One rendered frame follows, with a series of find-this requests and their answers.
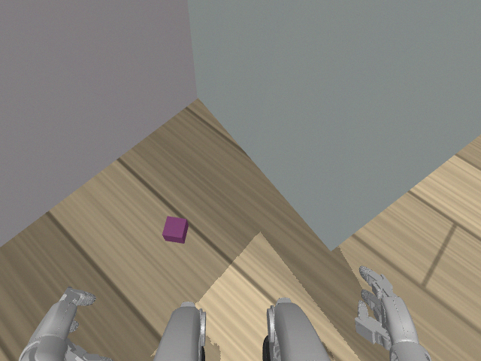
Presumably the left robot hand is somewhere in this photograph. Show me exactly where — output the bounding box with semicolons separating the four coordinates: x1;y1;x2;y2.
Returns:
28;287;113;361

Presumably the right robot hand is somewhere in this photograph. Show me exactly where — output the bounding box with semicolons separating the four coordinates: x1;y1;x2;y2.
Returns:
355;265;419;351

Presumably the left robot arm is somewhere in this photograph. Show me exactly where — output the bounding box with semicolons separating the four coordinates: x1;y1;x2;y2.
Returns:
19;335;68;361

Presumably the right robot arm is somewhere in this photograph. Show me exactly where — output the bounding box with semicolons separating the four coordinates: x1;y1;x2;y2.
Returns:
389;341;431;361

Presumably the cube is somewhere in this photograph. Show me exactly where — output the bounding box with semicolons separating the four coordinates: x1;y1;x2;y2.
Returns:
162;216;189;244

